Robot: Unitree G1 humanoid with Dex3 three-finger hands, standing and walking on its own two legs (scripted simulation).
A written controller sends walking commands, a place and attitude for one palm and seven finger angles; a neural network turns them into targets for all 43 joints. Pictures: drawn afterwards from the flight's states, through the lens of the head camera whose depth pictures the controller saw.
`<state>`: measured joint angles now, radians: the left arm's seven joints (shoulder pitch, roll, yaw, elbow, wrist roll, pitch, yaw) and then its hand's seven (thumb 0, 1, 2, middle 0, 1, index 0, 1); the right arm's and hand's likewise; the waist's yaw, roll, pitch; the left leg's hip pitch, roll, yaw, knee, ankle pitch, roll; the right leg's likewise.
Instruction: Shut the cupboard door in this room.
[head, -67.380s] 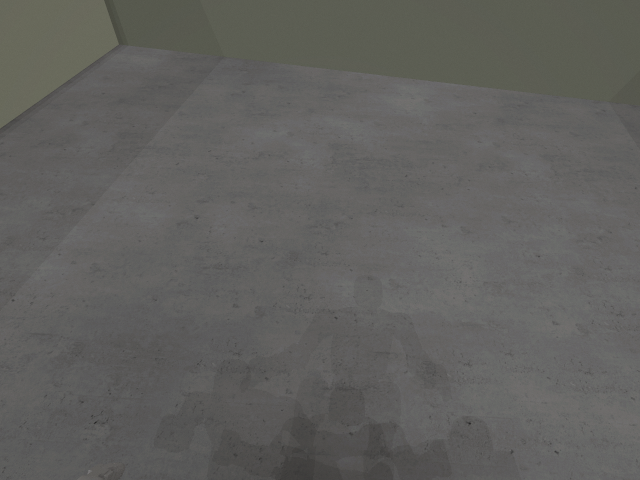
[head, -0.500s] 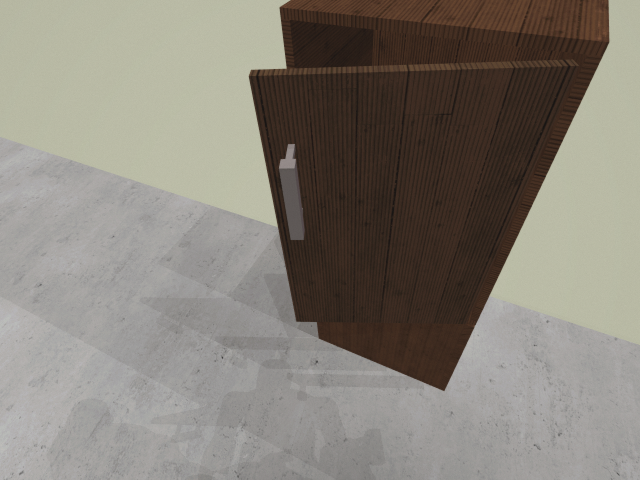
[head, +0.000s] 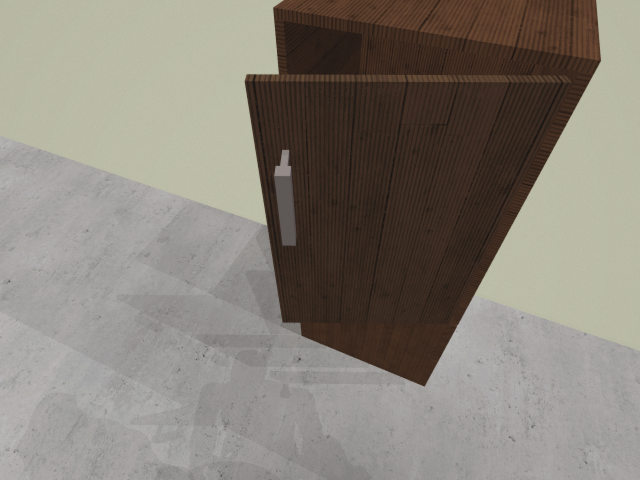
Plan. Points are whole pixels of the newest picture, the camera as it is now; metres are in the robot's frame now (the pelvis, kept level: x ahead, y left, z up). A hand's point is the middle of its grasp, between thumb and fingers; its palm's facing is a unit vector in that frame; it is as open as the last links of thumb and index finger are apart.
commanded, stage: look again from close up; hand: left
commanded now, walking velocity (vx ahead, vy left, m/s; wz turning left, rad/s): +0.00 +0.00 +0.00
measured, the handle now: (287, 199) +0.48 +0.08 +0.08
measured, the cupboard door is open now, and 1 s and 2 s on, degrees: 23 23 23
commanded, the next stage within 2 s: shuffle to correct the standing spot in 0.36 s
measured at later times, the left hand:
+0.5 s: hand out of the picture +0.01 +0.14 -0.17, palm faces +0.02 -0.98 -0.19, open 7.3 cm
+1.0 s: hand out of the picture +0.02 +0.08 -0.18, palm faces +0.09 -0.98 -0.16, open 7.4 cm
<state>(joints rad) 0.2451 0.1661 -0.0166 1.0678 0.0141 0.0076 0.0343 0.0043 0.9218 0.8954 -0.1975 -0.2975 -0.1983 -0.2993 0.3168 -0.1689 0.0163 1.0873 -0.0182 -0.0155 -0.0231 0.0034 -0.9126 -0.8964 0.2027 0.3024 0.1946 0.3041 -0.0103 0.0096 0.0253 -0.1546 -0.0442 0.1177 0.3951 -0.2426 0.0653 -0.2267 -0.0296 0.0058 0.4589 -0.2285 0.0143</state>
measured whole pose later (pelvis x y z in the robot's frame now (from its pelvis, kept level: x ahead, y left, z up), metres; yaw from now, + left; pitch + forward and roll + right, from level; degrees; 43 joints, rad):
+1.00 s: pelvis +0.03 -0.08 -0.01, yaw +1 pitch +1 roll +0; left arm 0.33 0.12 0.04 1.02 0.04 0.02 0.03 0.00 0.91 0.90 -0.20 -0.30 -0.20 -0.30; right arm 0.25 -0.15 -0.04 1.08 -0.02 0.02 -0.06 0.00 -0.91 -0.90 0.20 0.30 0.19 0.30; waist 0.02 -0.02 0.04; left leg -0.40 0.04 0.07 0.96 -0.52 0.00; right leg -0.21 0.10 -0.07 0.47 -0.29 -0.12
